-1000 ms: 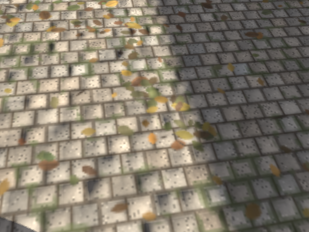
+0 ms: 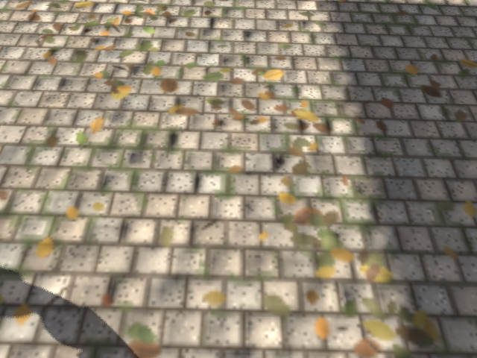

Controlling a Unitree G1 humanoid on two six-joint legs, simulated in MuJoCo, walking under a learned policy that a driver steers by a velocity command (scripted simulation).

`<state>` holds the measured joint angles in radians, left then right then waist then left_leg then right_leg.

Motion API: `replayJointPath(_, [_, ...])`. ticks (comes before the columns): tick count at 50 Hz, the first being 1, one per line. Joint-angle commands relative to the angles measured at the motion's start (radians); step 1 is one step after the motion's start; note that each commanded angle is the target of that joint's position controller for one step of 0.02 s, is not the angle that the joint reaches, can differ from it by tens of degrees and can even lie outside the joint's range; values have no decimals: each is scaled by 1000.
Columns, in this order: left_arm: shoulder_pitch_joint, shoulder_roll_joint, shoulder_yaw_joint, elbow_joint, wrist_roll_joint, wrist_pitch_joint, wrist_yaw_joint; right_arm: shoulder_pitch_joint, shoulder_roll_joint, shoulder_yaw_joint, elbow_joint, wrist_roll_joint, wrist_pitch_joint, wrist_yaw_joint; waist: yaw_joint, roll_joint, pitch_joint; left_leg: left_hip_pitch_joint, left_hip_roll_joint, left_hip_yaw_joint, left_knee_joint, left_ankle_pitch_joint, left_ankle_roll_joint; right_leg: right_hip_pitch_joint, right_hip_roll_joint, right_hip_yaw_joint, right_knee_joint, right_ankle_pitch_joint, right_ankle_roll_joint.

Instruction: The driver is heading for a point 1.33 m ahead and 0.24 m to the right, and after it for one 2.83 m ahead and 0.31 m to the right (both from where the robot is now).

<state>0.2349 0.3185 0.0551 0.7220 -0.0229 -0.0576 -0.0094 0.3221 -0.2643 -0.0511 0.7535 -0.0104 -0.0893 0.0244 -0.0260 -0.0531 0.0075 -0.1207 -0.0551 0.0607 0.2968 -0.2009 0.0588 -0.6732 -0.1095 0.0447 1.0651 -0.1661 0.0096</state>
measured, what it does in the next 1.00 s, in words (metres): walks ahead, turning right: right foot, then left foot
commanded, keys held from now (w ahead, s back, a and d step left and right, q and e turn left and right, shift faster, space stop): w+e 0.40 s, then w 0.10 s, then no key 0.50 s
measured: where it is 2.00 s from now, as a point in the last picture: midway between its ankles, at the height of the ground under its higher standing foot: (298, 266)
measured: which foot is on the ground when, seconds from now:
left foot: down 0.00-0.30, up 0.32-0.72, down 0.74-1.00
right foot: up 0.00-0.26, down 0.28-0.74, up 0.76-1.00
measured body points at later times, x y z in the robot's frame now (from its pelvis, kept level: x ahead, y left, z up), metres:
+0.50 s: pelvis +0.29 -0.07 +0.00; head +0.33 -0.08 +0.44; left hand +0.47 +0.18 -0.10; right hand +0.38 -0.37 -0.10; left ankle +0.38 +0.10 -0.67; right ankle +0.30 -0.13 -0.75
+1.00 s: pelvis +0.49 -0.06 -0.02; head +0.52 -0.07 +0.43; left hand +0.68 +0.16 -0.14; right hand +0.56 -0.34 -0.13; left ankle +0.61 +0.01 -0.75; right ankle +0.45 -0.21 -0.74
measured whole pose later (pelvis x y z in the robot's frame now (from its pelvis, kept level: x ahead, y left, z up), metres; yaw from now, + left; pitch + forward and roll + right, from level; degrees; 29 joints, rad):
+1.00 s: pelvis +0.49 -0.06 -0.02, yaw -19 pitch +0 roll +1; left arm 0.23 0.27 0.04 0.76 0.01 0.04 0.03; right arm 0.13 -0.22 -0.01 0.77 -0.02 -0.02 0.02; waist 0.00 -0.02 0.05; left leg -0.37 -0.03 0.02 0.49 -0.12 0.04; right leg -0.33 -0.04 0.06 0.67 -0.35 0.05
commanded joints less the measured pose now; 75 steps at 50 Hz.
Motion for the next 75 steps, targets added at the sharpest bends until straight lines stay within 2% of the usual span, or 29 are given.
replayJointPath(1, [-6, 39, 9, -59, 3, -4, -1, -65, -137, -34, -51, -3, -30, -10, 21, 111, 52, -28, 257, -98, -176, 246, 144, -51, -5, 59, -127, 165, 10])
replayJointPath(9, [-236, 10, -10, -164, 2, -20, -58, 28, -188, -45, 23, 21, 4, -28, -57, 78, 101, 197, 314, 29, -115, 402, 92, -59, 46, -50, -461, 215, -61])
replayJointPath(12, [-164, 60, 14, -179, 5, -11, -66, 15, -232, -56, 18, 21, 33, -45, 7, 140, -1, 272, 313, 73, 100, 916, 57, 96, 136, -141, -457, 42, -116])
replayJointPath(14, [112, 154, 66, -129, 0, 0, -45, -2, -232, -51, 1, 19, 44, -59, 164, 118, -156, 101, 263, 111, 503, 935, 7, 519, 177, -109, -520, 83, -186])
replayJointPath(15, [206, 271, 94, -119, 7, 7, -27, 94, -127, -17, -46, -9, 24, -52, 130, -101, -296, -310, 143, 104, 897, 296, -50, 950, -79, 315, -498, 91, -331])
replayJointPath(16, [203, 250, 82, -137, -4, 0, -28, 100, -101, 6, -58, -12, -15, -29, 109, -156, -456, -554, -25, -104, 1130, -379, -76, 1131, -237, 806, -681, -59, -472])
replayJointPath(17, [195, 181, 63, -136, 7, -2, -27, -22, -189, -19, -84, 32, -41, -11, 158, -65, -374, -658, 43, -201, 1157, -315, -58, 1083, -205, 709, -736, -126, -402])
replayJointPath(18, [145, 155, 55, -133, 7, -6, -23, -89, -180, -12, -113, 47, -54, -7, 134, -3, -225, -678, 86, -180, 1084, -233, -43, 929, -167, 568, -751, -90, -358])
replayJointPath(19, [79, 137, 48, -142, 7, -6, -22, -110, -164, -9, -116, 29, -57, -14, 84, 81, -123, -648, 124, -164, 984, -181, -46, 760, -125, 464, -764, 17, -330])
replayJointPath(22, [-14, 91, 32, -160, 24, -12, -13, -46, -158, -16, -90, 2, -23, -22, 3, 32, -61, -496, 173, -142, 856, -109, -84, 515, -63, 319, -826, 233, -321])
replayJointPath(27, [18, 115, 32, -101, 21, -17, 8, -152, -97, 7, -105, -9, -5, -29, 32, 5, -3, -445, 155, -88, 540, 144, -136, 391, 16, 111, -831, 456, -264])
replayJointPath(32, [98, 121, 30, -41, 13, 4, 19, -264, -98, 6, -119, 3, -27, -5, 96, -33, -35, -346, 76, -84, 269, 377, -102, 486, 2, 117, -748, 423, -203])
replayJointPath(36, [56, 100, 25, -28, 16, 17, 24, -169, -139, -21, -95, -15, -35, 3, 21, -44, -67, -238, 60, -91, 139, 335, -27, 580, -16, 179, -563, 447, -152])
replayJointPath(37, [66, 79, 18, -35, 24, 15, 24, -117, -174, -30, -85, -25, -40, -3, 6, 3, -117, -100, 112, -121, 134, 607, 1, 546, 46, 153, -450, 403, -112])
replayJointPath(38, [164, 32, 0, -42, 40, 6, 21, -72, -227, -35, -95, -47, -41, -9, 35, 158, -251, 197, 297, -290, 230, 962, 111, 364, 123, 132, -235, 101, -54])
replayJointPath(39, [271, 13, -13, -5, 28, 8, 19, -24, -161, -22, -74, -35, -20, -8, 20, 315, -388, 353, 458, -494, 220, 1026, 262, 226, 184, 93, 9, -485, 12])
replayJointPath(41, [158, 106, 12, -14, 5, 44, 20, -58, -114, -7, -66, 9, 10, 0, 1, 167, -284, 222, 406, -514, 132, 527, 217, 139, 123, 115, 109, -502, 46])
replayJointPath(44, [82, 66, 11, -28, 15, 102, 39, -238, -100, 5, -83, -9, 41, -3, 56, 178, -92, -128, 290, -365, -3, 121, 133, 243, 58, 51, -109, -393, 65])
replayJointPath(49, [138, 16, 2, 31, 32, 95, 42, -259, -100, 2, -56, -3, 58, -17, 73, 188, -126, -223, 225, -235, 5, 12, 121, 509, 87, -26, -465, -86, 38])
replayJointPath(52, [70, 53, 3, -3, 60, 91, 43, -218, -60, 20, -23, -8, 59, -16, 50, 110, -53, -299, 154, -199, 37, -301, 3, 540, 11, 63, -621, -28, -25])
replayJointPath(53, [46, 108, 19, 12, 47, 89, 45, -196, -70, 12, -25, -8, 61, -15, 3, -8, 1, -240, 91, -130, 56, -265, -31, 391, 21, 66, -622, -231, -55])
replayJointPath(55, [17, 37, 3, 12, 50, 68, 42, -220, -72, 11, -17, -8, 61, -22, 15, -27, 24, -137, 84, -115, 130, -141, -38, 294, 37, 60, -666, -295, -40])
replayJointPath(61, [53, 31, 1, 34, 34, 33, 43, -194, -56, 8, 33, 1, 62, -29, 26, 17, -31, -96, 86, -107, 191, 128, -17, 386, 49, 37, -601, -16, -15])
replayJointPath(67, [133, 85, 18, 47, 10, 24, 44, -210, -52, -2, 55, 30, 36, -19, 54, -76, 103, -321, 15, -23, 356, -270, -1, 404, -71, 249, -746, -510, -161])
replayJointPath(70, [108, 102, 26, 50, -1, 1, 40, -185, -53, -6, 69, 35, -12, -1, 19, -104, 119, -308, 46, -38, 328, -160, 36, 448, -151, 339, -738, -296, -204])
replayJointPath(72, [11, 61, 16, 6, 0, -6, 36, -48, -106, -27, 132, 38, -22, 8, -40, -8, 72, -99, 77, -123, 208, -99, 73, 356, -21, 152, -573, -112, -119])
replayJointPath(73, [-22, 22, 6, -25, 5, -21, 36, 55, -185, -55, 167, 43, -23, 8, -67, 190, 26, 87, 183, -353, 105, -46, 140, 212, 114, -19, -291, 10, -42])
replayJointPath(74, [-24, 21, 7, -38, 10, -38, 41, 175, -230, -66, 185, 32, -20, 11, -120, 340, -30, 302, 361, -675, -26, 65, 250, -30, 171, -20, -3, -297, 6])
replayJointPath(75, [-23, 47, 16, -41, -11, -48, 37, 151, -185, -48, 181, 21, -22, 10, -85, 242, -11, 331, 416, -716, -22, 100, 267, -150, 133, 53, 138, -405, -12])
Keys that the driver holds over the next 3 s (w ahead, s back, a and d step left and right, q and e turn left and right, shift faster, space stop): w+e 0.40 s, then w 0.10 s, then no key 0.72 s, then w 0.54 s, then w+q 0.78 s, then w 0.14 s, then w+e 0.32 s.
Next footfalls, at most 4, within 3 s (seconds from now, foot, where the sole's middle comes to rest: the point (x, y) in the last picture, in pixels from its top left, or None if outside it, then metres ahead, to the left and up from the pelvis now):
0.28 right None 0.34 -0.14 -0.78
0.74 left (237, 308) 0.64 -0.01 -0.78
1.02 right None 0.50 -0.22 -0.78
1.86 right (342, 246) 0.86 -0.36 -0.78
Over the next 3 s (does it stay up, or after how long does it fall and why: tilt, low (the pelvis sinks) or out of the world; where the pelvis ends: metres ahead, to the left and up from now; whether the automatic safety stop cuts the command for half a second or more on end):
stays up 1.37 -0.26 -0.03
